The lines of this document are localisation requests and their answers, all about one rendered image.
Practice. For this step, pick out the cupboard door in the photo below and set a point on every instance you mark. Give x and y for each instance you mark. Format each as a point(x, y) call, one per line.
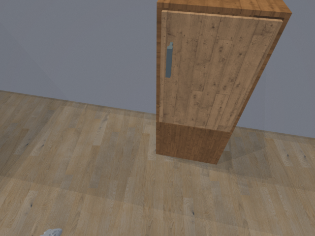
point(215, 61)

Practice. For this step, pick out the handle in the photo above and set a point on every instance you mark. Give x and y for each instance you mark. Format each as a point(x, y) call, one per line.
point(169, 60)

